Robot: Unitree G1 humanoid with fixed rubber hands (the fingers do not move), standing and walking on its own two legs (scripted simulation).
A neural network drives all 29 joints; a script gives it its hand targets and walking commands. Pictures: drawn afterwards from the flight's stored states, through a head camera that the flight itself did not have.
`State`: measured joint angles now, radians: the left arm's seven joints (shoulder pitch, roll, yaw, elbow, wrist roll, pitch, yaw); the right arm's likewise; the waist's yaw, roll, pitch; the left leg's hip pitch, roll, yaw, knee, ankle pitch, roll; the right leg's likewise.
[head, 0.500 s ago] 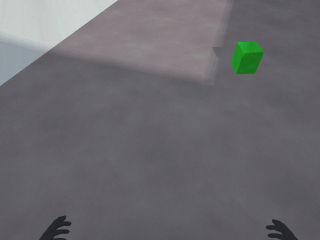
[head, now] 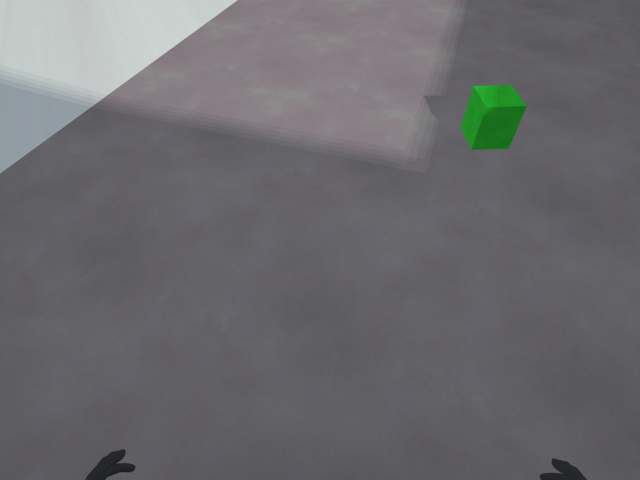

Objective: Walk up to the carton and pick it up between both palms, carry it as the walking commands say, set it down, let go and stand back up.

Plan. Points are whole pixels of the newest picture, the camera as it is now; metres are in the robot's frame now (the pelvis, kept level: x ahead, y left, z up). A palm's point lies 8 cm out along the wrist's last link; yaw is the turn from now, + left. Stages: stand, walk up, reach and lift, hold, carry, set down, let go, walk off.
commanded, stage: stand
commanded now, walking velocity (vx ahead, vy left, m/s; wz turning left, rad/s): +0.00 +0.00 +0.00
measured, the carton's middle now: (491, 117) +1.90 -0.86 -0.66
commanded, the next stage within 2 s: walk up in 0.30 s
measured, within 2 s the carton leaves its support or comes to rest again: neither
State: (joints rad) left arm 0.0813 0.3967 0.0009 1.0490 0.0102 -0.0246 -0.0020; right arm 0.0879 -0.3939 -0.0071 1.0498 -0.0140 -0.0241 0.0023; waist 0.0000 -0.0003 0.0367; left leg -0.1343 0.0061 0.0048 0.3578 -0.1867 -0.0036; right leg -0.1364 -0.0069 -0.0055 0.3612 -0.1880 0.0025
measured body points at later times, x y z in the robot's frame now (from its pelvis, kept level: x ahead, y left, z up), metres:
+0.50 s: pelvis +0.01 +0.00 +0.00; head +0.01 +0.00 +0.45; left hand +0.12 +0.32 -0.11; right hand +0.11 -0.32 -0.11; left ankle +0.01 +0.12 -0.75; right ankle +0.01 -0.12 -0.74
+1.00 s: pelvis +0.15 -0.14 -0.01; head +0.16 -0.17 +0.44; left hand +0.21 +0.12 -0.13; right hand +0.19 -0.41 -0.15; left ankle +0.17 +0.01 -0.67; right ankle +0.09 -0.24 -0.75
